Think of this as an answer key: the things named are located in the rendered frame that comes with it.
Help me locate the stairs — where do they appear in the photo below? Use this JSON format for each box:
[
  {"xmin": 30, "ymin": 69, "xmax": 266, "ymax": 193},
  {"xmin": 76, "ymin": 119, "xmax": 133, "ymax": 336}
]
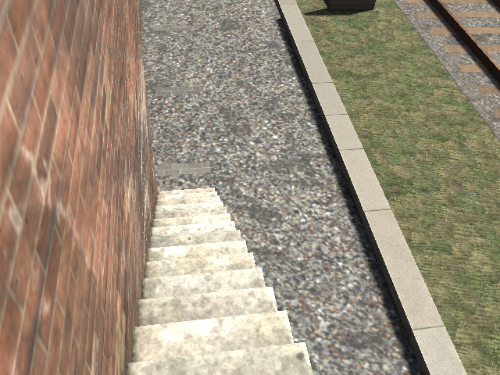
[{"xmin": 126, "ymin": 187, "xmax": 313, "ymax": 375}]

